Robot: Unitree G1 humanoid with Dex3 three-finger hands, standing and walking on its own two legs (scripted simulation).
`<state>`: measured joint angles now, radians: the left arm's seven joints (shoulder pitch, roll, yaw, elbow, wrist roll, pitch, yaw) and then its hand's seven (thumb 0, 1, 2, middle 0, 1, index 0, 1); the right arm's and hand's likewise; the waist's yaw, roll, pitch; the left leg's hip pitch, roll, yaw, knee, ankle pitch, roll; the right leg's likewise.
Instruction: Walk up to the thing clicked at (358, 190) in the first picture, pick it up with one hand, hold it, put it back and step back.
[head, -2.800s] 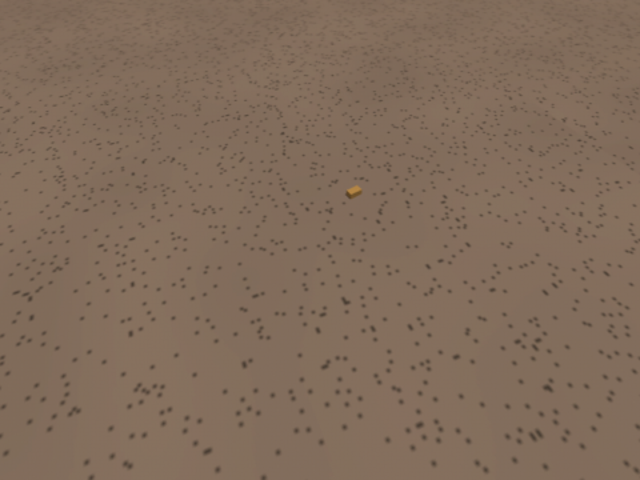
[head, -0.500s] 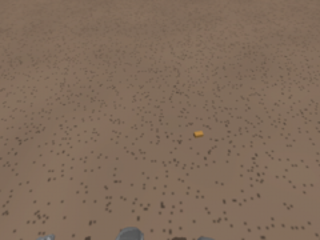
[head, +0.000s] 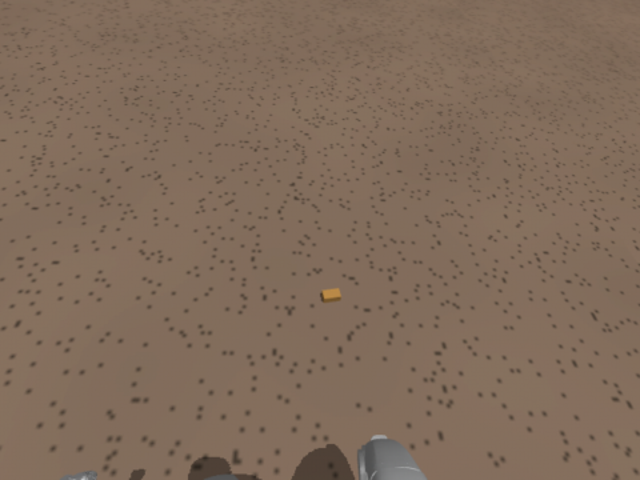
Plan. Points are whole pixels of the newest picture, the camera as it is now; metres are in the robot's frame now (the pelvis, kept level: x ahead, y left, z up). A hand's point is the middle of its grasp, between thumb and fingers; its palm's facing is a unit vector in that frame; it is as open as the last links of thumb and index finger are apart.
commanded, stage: walk up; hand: left
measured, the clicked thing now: (331, 295) +0.81 -0.13 -0.73
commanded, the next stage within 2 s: none
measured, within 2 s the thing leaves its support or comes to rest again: neither
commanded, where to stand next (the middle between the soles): +0.40 -0.42 m, yaw +6 degrees
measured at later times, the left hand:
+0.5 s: hand out of the picture +0.15 +0.11 -0.16, palm faces +0.00 -0.96 -0.29, open 7.4 cm
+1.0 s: hand (364, 385) +0.27 -0.08 -0.13, palm faces +0.06 -0.93 -0.36, open 7.4 cm
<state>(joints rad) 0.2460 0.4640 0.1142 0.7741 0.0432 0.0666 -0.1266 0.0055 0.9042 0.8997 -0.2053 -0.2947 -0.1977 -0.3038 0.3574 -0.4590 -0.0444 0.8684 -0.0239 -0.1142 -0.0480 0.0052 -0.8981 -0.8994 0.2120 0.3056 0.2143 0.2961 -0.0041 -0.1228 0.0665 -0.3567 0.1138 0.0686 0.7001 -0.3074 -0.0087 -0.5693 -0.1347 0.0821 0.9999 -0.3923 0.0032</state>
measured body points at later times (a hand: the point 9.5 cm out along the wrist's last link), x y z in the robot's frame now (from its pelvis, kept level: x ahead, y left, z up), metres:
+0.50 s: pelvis +0.12 -0.17 +0.00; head +0.14 -0.13 +0.45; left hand +0.15 +0.16 -0.14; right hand +0.19 -0.51 -0.08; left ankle +0.20 -0.07 -0.71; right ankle +0.12 -0.28 -0.66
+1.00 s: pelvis +0.24 -0.37 +0.00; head +0.26 -0.36 +0.45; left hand +0.27 -0.03 -0.11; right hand +0.31 -0.72 -0.10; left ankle +0.30 -0.26 -0.67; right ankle +0.26 -0.47 -0.71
